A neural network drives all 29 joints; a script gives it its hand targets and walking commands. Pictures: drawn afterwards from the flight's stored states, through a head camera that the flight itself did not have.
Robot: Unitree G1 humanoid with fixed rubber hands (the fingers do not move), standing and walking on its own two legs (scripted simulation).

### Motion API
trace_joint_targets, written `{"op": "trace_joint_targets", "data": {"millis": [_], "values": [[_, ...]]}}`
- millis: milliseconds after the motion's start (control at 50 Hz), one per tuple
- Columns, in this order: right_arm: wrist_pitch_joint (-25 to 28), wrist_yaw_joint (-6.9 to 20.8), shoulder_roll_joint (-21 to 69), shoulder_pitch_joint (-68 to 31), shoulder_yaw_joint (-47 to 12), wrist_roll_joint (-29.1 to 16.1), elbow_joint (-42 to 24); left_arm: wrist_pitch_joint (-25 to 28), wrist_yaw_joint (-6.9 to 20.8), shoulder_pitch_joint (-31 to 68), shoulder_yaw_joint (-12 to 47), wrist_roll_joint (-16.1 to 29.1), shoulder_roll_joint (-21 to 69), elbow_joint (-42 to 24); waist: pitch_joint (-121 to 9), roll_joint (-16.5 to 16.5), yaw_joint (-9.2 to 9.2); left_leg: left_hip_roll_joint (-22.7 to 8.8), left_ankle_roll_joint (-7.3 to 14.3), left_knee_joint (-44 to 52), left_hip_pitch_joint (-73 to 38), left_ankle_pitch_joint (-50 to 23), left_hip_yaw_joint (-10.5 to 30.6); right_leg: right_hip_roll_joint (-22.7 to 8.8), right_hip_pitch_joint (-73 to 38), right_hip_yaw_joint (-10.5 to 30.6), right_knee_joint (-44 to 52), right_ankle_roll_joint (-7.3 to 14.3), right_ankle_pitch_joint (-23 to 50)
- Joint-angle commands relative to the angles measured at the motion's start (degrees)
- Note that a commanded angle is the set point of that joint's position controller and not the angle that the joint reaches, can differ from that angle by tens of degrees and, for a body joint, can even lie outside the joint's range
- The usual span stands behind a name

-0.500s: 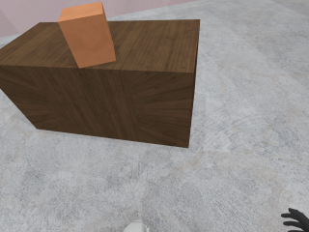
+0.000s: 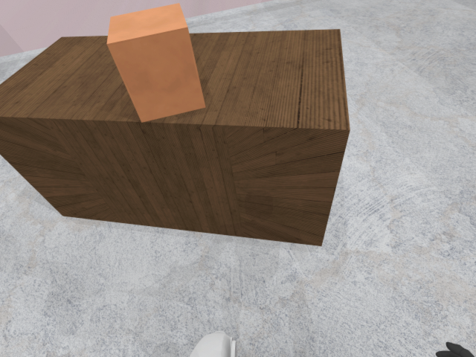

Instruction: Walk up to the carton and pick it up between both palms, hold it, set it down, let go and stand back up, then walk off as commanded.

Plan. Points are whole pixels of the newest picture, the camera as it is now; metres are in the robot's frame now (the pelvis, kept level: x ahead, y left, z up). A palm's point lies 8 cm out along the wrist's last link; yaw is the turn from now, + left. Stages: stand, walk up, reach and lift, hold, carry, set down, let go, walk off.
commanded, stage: walk up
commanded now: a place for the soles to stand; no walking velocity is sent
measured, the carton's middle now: (160, 64) +0.92 +0.29 +0.06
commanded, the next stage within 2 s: none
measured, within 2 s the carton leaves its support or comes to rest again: neither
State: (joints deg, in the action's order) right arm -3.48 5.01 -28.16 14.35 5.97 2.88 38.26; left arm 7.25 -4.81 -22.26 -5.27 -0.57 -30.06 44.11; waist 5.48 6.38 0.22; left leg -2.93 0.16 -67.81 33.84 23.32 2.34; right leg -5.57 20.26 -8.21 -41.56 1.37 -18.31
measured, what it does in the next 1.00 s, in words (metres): steps to the left: left foot, then right foot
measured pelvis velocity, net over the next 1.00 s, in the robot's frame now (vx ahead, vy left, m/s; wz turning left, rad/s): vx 0.17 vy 0.25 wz -0.14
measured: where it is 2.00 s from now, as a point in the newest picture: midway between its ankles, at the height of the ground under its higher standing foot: outside the picture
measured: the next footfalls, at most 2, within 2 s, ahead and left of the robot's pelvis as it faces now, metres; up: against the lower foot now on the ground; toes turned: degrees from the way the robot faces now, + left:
left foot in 0.14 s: +0.17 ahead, +0.24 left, +0.00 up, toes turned +2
right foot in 0.38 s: +0.19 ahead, +0.02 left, +0.00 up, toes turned -9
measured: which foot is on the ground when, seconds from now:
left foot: up 0.00-0.12, down 0.14-0.38, up 0.40-0.64, down 0.66-1.00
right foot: down 0.00-0.14, up 0.16-0.36, down 0.38-0.66, up 0.68-0.88, down 0.90-1.00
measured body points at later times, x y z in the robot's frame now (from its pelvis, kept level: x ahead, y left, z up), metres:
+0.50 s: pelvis +0.13 +0.15 -0.01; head +0.15 +0.12 +0.44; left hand +0.17 +0.52 -0.06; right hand +0.23 -0.20 -0.11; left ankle +0.17 +0.28 -0.65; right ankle +0.15 +0.02 -0.71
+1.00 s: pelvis +0.17 +0.25 -0.01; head +0.22 +0.24 +0.43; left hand +0.33 +0.57 -0.10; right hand +0.24 -0.12 -0.10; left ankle +0.24 +0.36 -0.71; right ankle +0.17 +0.13 -0.71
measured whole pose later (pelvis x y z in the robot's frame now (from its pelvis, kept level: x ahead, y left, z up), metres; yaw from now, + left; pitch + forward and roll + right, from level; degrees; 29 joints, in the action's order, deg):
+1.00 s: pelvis +0.17 +0.25 -0.01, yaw -8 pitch -1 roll +0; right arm 0.9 -2.0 -28.3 7.9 3.6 -0.3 47.7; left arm 0.9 0.4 -10.0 -3.9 -1.6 -26.8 47.0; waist 7.8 0.7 -0.6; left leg -3.8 1.4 -49.2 27.6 22.2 -4.5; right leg -1.4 23.6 -3.4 -48.5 1.2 -23.9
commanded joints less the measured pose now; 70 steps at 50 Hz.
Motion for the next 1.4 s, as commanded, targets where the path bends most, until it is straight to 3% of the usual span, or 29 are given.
{"op": "trace_joint_targets", "data": {"millis": [0, 60, 120, 140, 160, 180, 320, 360, 380, 400, 440, 500, 600, 620, 640, 660, 680, 760, 860, 960, 1020, 1080, 1100, 1180, 1220, 1260, 1300, 1360, 1380], "values": [[1.0, 1.0, -8.5, -4.4, 3.5, 0.0, -5.3, 0.6, -0.3, -2.7, -5.4, -1.2, -19.0, -1.9, -2.6, -12.5, 1.18, -4.5, -0.5, 8.4, 3.3, 1.0, 0.4, -13.9, -3.1, 16.8, 15.5, 13.0, -1.2], [0.7, 2.0, -8.3, -2.2, 4.5, -0.8, -4.3, 0.2, 0.2, 1.4, -4.7, -1.3, -19.8, -2.1, -2.9, -17.7, -1.32, -3.5, 0.3, 15.8, -10.0, -4.5, -3.2, -11.4, 8.7, 11.0, 16.5, 10.1, -17.5], [1.4, 1.1, -10.3, 7.8, 6.3, -0.7, 1.0, -1.5, 0.3, 1.2, -2.6, -2.2, -15.2, -0.1, -3.3, -6.1, -5.13, 3.5, 1.7, 26.7, -26.9, 1.2, -8.4, -6.8, 18.8, 4.7, -2.3, 7.1, -15.5], [2.0, 0.5, -12.4, 10.0, 6.2, 0.0, 1.6, -1.5, 0.2, 0.2, -1.5, -1.9, -11.8, -0.1, -0.8, -0.4, -6.92, -0.7, 4.0, 35.2, -25.0, 10.1, 0.4, -1.5, 20.6, 2.0, -18.7, 4.7, -9.3], [2.4, 0.0, -20.6, 7.6, 7.0, -0.6, 0.4, -1.5, -0.1, 3.4, -0.6, -0.4, -9.9, -2.5, -2.3, 14.6, -8.51, -15.6, 12.4, 53.2, -23.7, 24.9, 32.9, 6.3, 31.4, 0.8, -30.7, 0.7, -22.0], [3.0, -0.4, -19.8, 3.8, 6.6, -0.6, -1.0, -1.9, -0.4, 6.6, -1.7, 0.1, -12.9, -2.7, -0.9, 4.3, -6.41, -18.9, 17.4, 54.2, -19.4, 28.4, 37.6, 0.7, 29.5, 11.4, -32.1, 1.0, -15.6], [2.8, -0.8, -10.8, -4.8, 3.5, -0.1, -2.6, -0.2, 1.5, -10.4, -2.3, 0.4, -9.8, 5.3, -1.3, 4.3, 2.24, -8.7, 12.7, 39.2, -1.0, 9.0, 6.8, 3.5, -7.7, 0.6, -4.8, 0.9, -1.8], [2.4, -0.9, -6.0, -7.2, 1.7, 0.6, -4.7, 0.3, 0.3, -21.8, -4.4, -0.8, -14.0, 6.6, -4.8, -9.9, 9.83, -1.8, 6.7, 14.5, 13.6, 5.9, -0.7, -0.6, -27.4, 12.3, 8.6, 2.2, -8.0], [2.7, -1.3, -2.7, -6.3, 0.5, -0.3, -8.1, 0.9, -0.5, -19.0, -4.9, -1.7, -19.4, 3.0, -5.3, -19.4, 6.68, 3.8, 2.4, -1.3, 24.6, 13.2, -1.6, -20.8, -26.4, 47.6, 22.1, 9.4, -23.0], [2.0, -1.9, -8.3, -9.8, 1.7, -0.2, -7.0, 1.0, -0.8, -11.0, -5.0, -0.5, -21.1, 0.7, -0.8, -6.9, 5.15, 0.3, 2.1, -4.6, 24.6, 8.8, 7.0, -25.6, -18.0, 55.3, 28.3, 13.7, -25.4], [2.3, -2.0, -11.5, -3.7, 3.3, -0.2, -5.3, 1.1, -0.9, -5.6, -4.5, 0.1, -17.9, -0.1, -1.0, -1.1, 1.69, -3.1, 0.7, -3.6, 18.1, 3.3, 8.6, -20.6, -15.7, 38.6, 18.4, 13.4, 3.2], [2.5, -1.9, -7.1, 0.4, 2.4, -1.7, -3.1, 0.6, 0.3, -1.3, -2.7, -0.2, -13.8, -1.1, -1.8, -12.9, -1.0, -3.1, 0.8, 4.7, 2.2, -0.9, -0.3, -12.7, -2.2, 17.2, 14.0, 11.9, 21.9], [3.1, -3.1, -6.5, 1.6, 2.1, -3.8, 1.0, -1.7, 2.3, 3.9, -0.7, 0.2, -12.7, -1.9, -7.3, -21.4, -1.58, 2.4, 1.2, 24.0, -21.5, -12.5, -8.9, -6.1, 9.9, 7.9, 2.1, 6.7, 14.2], [3.8, -3.8, -7.6, 3.8, 2.7, -3.4, 3.3, -2.6, 2.4, 0.9, 0.3, -0.1, -9.5, -1.7, -9.2, -10.1, -2.79, 3.9, 1.5, 27.4, -27.6, -11.4, -8.3, -2.4, 12.6, 6.2, -5.9, 5.4, 6.0], [4.2, -4.2, -11.7, 5.0, 3.3, -2.3, 3.4, -3.1, 2.1, -3.2, 1.3, 0.5, -6.1, -1.0, -10.9, -0.9, -2.47, -2.3, 4.0, 32.2, -31.3, -6.3, 1.7, -1.0, 16.5, 7.6, -13.8, 3.8, -1.4], [4.7, -4.6, -18.1, 3.0, 4.2, -2.8, 1.9, -3.6, 2.0, 1.5, 1.5, 0.6, -6.3, -2.6, -11.8, 6.0, -3.85, -18.5, 12.3, 43.9, -24.9, -0.8, 27.4, 4.1, 20.7, 9.4, -20.5, -0.3, -13.7], [4.8, -4.8, -16.2, -0.4, 4.0, -2.7, 2.1, -3.9, 1.7, 5.3, 0.6, 0.5, -9.2, -1.4, -9.5, -3.3, -3.9, -20.8, 16.6, 45.0, -19.6, 1.6, 28.6, 0.8, 16.7, 12.2, -22.4, -1.1, -16.4], [5.5, -5.7, -12.7, -6.5, 1.6, -2.1, 4.5, -4.3, 2.5, 0.6, -0.4, 0.8, -9.3, 3.7, -5.9, 3.9, 0.47, -12.8, 11.7, 36.9, -11.1, -15.7, 11.7, 0.8, 8.6, 8.7, -16.4, 0.8, -10.4], [5.4, -6.8, -13.7, -5.6, 2.0, -2.2, 4.7, -5.9, 3.9, 4.8, -0.9, -0.9, -7.8, 2.8, -9.1, 1.0, 0.18, -16.1, 11.4, 33.4, -16.5, -25.8, 12.7, 3.0, 4.0, 6.3, -8.0, 1.3, -7.0], [5.1, -7.6, -8.3, -10.0, -0.3, -3.3, 6.9, -5.9, 5.1, 9.2, -2.3, -1.0, -11.1, 0.9, -10.6, -10.3, 1.34, 1.0, 2.1, 16.3, -6.2, 2.0, -6.7, -9.8, -4.9, 24.6, 7.5, 12.5, 17.3], [6.2, -7.4, -7.5, -4.9, -0.8, -2.8, 8.5, -6.7, 4.9, 15.0, -1.2, -0.2, -8.6, 0.0, -9.9, -11.1, -2.22, -0.2, 4.5, 25.3, -14.1, -10.7, -3.5, -6.4, 1.6, 17.1, 3.6, 8.7, 13.3], [7.3, -7.3, -15.8, -0.2, 0.5, -2.4, 10.2, -8.5, 5.3, 15.7, -0.7, -0.1, -4.7, -1.2, -7.1, 3.2, -2.3, -19.2, 14.2, 42.8, -15.2, -7.7, 23.5, 4.1, 9.6, 9.4, -16.1, 1.1, -13.4], [7.7, -7.4, -15.5, -1.5, 0.7, -2.2, 10.0, -8.4, 5.5, 15.3, -1.2, -0.4, -6.4, -0.3, -7.0, -0.2, -1.84, -18.8, 15.3, 42.5, -18.1, -9.6, 24.7, 3.3, 11.1, 10.8, -16.9, 0.5, -17.7], [7.1, -7.2, -14.7, -7.3, 0.5, -1.3, 9.4, -7.5, 6.3, 8.7, -1.1, 0.1, -4.5, 2.5, -7.4, 5.1, 1.84, -13.1, 10.4, 38.2, -13.0, -12.1, 9.7, 4.6, 1.2, 5.8, -3.3, 1.1, -8.3], [6.0, -6.8, -11.8, -3.9, -0.6, -1.2, 9.9, -6.9, 6.0, 10.1, -2.6, -1.2, -5.4, 3.4, -8.1, -0.9, 1.42, -10.0, 5.8, 34.5, -4.7, -1.3, 3.5, 4.7, -10.6, 6.2, 4.0, 2.0, -4.0], [5.5, -7.1, -7.6, -9.6, -1.2, -2.3, 8.4, -6.1, 5.6, 12.6, -3.3, -1.7, -11.8, 2.5, -5.2, -17.8, 1.72, 0.4, 1.7, 18.6, -1.4, 9.0, -4.9, -11.3, -1.6, 34.2, 20.8, 9.3, -18.0], [5.8, -6.6, -8.3, -5.7, -1.0, -2.3, 10.3, -5.8, 5.4, 19.5, -2.2, -0.8, -10.3, 1.7, -4.8, -11.9, -0.98, 0.6, 1.7, 14.8, -11.9, 3.3, -3.1, -11.0, 7.8, 28.5, 19.3, 11.7, -16.0], [7.0, -6.1, -7.3, 1.3, -1.3, -1.8, 14.5, -6.0, 5.3, 19.5, 0.0, -1.0, -5.3, 3.8, -7.2, -9.3, -3.76, 0.0, 2.6, 34.9, -24.6, -5.8, -1.0, -2.8, 7.5, 14.8, 7.1, 5.3, -4.1], [7.6, -6.5, -10.3, -0.6, -0.8, -1.6, 14.7, -6.8, 5.8, 16.8, 0.6, 0.0, -2.6, 5.8, -7.0, -4.5, -1.35, -7.2, 4.2, 38.8, -22.3, -2.3, 9.7, 0.7, 9.1, 10.1, 2.7, 2.2, -4.7]]}}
